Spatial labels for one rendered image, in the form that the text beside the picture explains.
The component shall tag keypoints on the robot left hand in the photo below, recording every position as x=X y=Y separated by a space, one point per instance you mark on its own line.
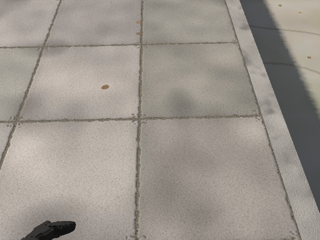
x=50 y=230

